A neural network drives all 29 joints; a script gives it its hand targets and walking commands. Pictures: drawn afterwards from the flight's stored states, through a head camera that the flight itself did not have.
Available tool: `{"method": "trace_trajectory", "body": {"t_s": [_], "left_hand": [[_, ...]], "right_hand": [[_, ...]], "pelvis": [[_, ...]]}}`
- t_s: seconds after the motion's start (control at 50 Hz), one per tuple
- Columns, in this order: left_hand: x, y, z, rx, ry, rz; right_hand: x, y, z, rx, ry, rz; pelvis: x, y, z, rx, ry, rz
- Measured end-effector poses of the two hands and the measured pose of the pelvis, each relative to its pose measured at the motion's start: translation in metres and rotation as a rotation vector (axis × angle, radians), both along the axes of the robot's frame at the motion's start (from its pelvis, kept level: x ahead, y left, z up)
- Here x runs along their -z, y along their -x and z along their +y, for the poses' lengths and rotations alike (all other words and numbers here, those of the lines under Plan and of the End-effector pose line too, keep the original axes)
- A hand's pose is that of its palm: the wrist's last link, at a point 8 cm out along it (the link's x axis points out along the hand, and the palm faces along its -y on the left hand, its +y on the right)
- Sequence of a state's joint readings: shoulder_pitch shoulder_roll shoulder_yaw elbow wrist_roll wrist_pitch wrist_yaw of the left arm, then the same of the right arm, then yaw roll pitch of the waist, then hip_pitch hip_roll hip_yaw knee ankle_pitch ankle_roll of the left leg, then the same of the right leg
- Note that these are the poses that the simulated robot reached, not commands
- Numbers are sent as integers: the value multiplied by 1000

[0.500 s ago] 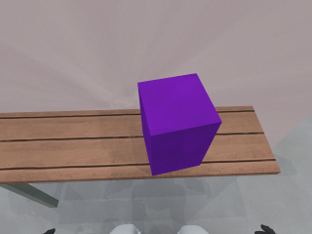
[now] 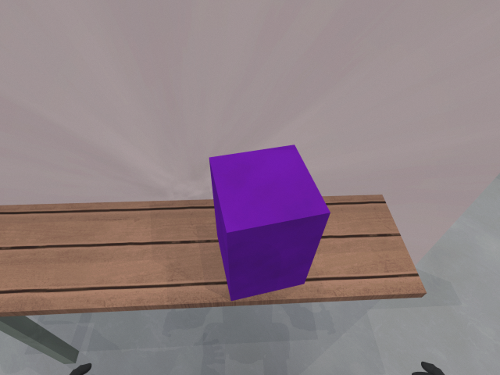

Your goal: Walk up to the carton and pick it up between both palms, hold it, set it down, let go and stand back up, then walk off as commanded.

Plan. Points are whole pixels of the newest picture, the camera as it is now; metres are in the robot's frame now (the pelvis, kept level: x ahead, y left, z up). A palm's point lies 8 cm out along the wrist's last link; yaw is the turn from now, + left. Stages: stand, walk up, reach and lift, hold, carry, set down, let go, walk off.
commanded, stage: walk up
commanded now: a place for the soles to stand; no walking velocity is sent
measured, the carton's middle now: (261, 226) +0.40 -0.02 -0.05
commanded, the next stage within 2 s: none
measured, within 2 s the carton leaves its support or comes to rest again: neither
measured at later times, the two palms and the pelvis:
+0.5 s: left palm out of the picture +0.11 +0.25 -0.12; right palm out of the picture +0.07 -0.38 -0.12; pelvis +0.02 -0.06 -0.01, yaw -1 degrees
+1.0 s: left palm out of the picture +0.07 +0.25 -0.12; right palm out of the picture +0.14 -0.35 -0.12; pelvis +0.00 -0.06 -0.01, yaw +0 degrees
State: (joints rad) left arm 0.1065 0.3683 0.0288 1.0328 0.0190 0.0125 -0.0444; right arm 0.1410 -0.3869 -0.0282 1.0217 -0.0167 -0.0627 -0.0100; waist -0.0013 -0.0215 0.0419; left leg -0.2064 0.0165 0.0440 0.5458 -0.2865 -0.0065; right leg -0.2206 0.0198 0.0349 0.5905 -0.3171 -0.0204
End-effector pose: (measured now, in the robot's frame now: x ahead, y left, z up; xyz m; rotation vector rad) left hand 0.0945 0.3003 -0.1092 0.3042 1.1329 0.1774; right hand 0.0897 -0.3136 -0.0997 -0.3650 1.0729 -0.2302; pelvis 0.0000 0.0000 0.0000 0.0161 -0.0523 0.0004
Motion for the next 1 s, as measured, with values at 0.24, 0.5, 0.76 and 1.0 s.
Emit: {"method": "trace_trajectory", "body": {"t_s": [0.24,0.5,0.76,1.0], "left_hand": [[3,16,-25,-20,-12,85],[9,-15,-51,8,-36,24],[15,23,-49,-116,-27,78],[16,28,-54,-49,-43,77]], "right_hand": [[12,21,-34,48,11,109],[19,15,-69,57,38,128],[13,-25,-45,-24,12,106],[23,-47,-33,-60,-54,-1]], "pelvis": [[1,-19,-27,6,2,-1],[12,-20,-57,14,-1,-7],[6,-31,-54,-15,28,-45],[13,-5,-59,9,47,-40]]}}
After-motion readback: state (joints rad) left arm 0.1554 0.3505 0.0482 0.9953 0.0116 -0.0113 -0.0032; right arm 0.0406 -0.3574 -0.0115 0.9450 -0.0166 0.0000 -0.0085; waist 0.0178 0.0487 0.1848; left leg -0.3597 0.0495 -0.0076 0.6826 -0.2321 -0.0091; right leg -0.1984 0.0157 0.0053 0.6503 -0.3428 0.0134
